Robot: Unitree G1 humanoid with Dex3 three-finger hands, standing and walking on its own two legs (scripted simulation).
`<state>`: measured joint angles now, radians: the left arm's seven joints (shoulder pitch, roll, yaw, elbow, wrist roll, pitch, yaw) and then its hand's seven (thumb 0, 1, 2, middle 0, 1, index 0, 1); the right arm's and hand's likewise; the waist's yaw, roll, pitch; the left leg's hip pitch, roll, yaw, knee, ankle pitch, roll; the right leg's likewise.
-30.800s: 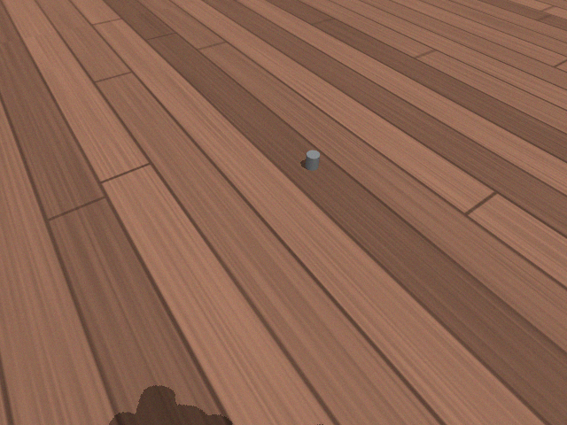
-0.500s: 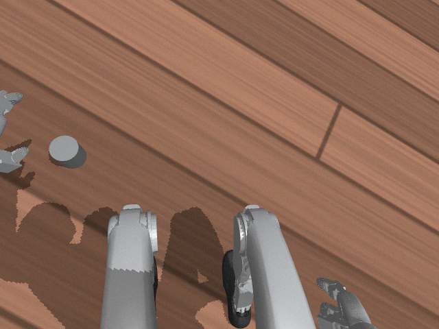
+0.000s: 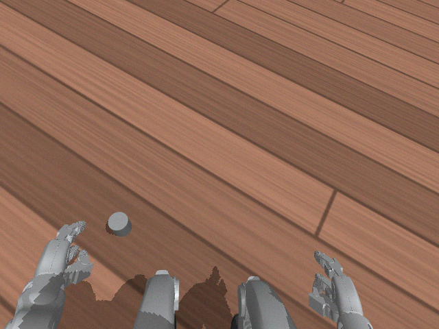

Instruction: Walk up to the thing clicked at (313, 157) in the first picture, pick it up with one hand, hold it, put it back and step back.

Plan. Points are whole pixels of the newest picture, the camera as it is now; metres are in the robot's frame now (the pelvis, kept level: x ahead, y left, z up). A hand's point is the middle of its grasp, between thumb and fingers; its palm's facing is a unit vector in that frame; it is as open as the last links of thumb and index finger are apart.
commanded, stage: home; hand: left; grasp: from above
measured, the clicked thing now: (120, 224) +0.49 +0.32 -0.59
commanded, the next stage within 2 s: none
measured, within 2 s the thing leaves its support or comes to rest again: neither
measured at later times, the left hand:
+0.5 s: hand (92, 284) +0.20 +0.18 +0.04, palm faces +0.09 -0.97 -0.20, open 7.4 cm
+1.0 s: hand (93, 286) +0.20 +0.18 +0.04, palm faces +0.09 -0.98 -0.20, open 7.4 cm
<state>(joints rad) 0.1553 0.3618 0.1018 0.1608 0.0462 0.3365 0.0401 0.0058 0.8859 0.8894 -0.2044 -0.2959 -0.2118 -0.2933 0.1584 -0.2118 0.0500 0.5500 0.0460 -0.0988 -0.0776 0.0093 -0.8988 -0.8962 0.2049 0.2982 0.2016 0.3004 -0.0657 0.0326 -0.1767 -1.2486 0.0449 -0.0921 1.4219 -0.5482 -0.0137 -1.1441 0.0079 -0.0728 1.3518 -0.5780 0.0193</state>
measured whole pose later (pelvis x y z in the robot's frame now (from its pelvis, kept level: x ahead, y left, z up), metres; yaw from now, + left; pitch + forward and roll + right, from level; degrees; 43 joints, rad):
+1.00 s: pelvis +0.04 -0.01 +0.09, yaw +2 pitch +10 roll -3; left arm 0.50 0.22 0.03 -0.12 -0.05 0.45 0.02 0.01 0.90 0.89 -0.20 -0.30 -0.20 -0.29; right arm 0.29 -0.22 0.05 0.54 0.01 -0.24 -0.19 0.01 -0.90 -0.90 0.21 0.30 0.20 0.30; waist -0.04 0.05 -0.15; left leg -0.72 0.04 -0.07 1.01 -0.46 -0.02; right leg -0.62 0.00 -0.06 0.94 -0.49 0.01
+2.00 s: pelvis +0.05 +0.00 +0.09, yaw +2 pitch +10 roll -3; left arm 0.51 0.23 0.03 -0.12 -0.05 0.45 0.02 0.01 0.90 0.89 -0.20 -0.30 -0.20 -0.29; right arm 0.29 -0.22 0.04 0.54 0.01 -0.23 -0.18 0.01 -0.90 -0.90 0.21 0.30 0.20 0.30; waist -0.04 0.05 -0.16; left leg -0.71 0.04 -0.06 1.02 -0.48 -0.02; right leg -0.62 0.00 -0.06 0.94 -0.50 0.02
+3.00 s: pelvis +0.04 +0.01 +0.14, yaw +3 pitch -3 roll -1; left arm 0.23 0.29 0.04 0.95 0.03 0.02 0.04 0.00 0.90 0.89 -0.20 -0.30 -0.21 -0.30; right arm 0.18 -0.27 -0.04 1.01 -0.04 0.00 -0.02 0.01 -0.90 -0.90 0.20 0.30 0.20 0.30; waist 0.02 -0.01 0.05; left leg -0.26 -0.02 -0.01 0.58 -0.27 0.02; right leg -0.19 -0.06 -0.02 0.55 -0.31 0.05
